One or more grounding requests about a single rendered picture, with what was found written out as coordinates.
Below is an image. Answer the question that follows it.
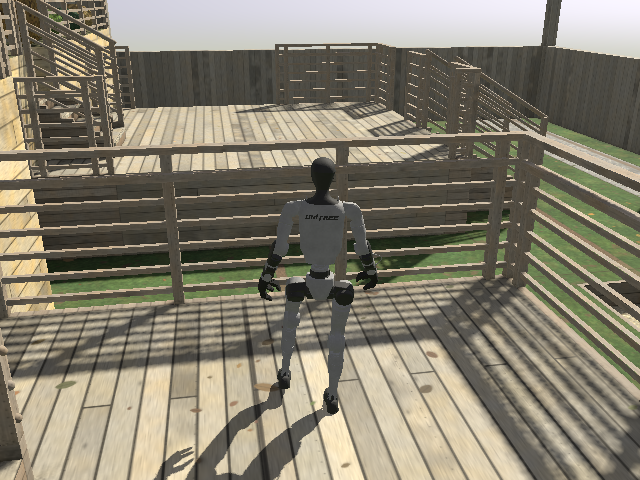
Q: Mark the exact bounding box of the robot right forearm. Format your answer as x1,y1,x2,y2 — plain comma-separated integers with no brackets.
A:
359,240,377,275

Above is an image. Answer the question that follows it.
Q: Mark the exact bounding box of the robot right shin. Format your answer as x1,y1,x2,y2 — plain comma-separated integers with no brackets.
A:
328,335,345,400

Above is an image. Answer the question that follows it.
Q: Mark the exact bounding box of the robot left upper arm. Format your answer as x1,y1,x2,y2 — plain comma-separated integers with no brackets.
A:
273,200,302,256

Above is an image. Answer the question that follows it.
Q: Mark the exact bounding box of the robot left forearm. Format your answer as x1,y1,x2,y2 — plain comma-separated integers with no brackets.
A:
261,240,282,282

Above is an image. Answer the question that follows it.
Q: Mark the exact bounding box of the robot right upper arm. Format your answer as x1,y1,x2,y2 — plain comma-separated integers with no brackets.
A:
343,201,370,256

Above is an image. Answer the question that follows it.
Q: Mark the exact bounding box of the right robot hand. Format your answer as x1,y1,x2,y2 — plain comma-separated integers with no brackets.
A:
356,271,379,290

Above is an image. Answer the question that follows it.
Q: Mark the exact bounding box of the left robot hand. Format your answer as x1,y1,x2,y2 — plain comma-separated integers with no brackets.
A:
258,277,281,301

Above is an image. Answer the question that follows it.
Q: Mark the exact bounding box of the right robot thigh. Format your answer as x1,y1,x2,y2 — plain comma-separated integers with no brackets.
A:
327,280,354,353

